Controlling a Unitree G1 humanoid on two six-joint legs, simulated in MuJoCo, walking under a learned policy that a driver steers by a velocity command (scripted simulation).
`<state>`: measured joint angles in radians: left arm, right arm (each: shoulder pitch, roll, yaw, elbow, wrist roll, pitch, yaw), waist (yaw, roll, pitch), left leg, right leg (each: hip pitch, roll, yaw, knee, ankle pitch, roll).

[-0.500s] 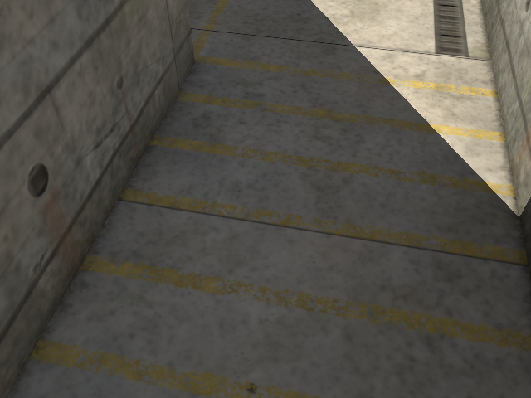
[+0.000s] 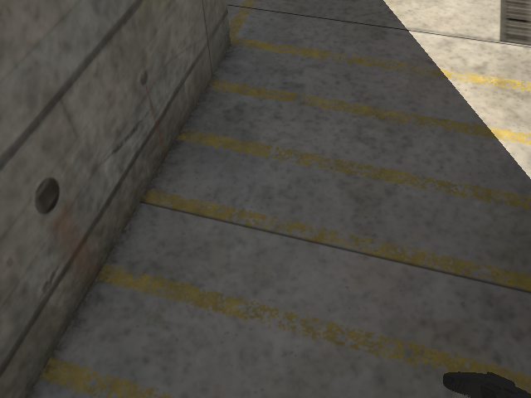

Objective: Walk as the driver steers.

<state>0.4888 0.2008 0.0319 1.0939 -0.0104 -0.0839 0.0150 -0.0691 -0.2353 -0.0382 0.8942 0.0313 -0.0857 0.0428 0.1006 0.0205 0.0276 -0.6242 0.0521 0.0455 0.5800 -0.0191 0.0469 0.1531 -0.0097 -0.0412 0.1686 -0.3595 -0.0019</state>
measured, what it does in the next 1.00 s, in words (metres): walks ahead: left foot, then right foot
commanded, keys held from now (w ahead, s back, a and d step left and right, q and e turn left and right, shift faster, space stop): w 1.00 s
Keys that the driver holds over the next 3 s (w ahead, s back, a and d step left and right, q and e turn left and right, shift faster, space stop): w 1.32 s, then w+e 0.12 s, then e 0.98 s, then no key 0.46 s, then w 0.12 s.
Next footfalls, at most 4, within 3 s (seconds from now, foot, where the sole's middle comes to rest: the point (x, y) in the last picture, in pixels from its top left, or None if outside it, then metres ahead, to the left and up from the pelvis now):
0.08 left None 0.24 0.13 -0.77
0.62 right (356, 367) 0.55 -0.12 -0.77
1.16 left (272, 252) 0.87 0.12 -0.77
1.68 right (357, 186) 1.14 -0.13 -0.77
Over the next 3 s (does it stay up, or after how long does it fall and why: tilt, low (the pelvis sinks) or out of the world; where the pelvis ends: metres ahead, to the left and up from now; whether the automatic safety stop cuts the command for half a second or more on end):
stays up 1.07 -0.06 0.00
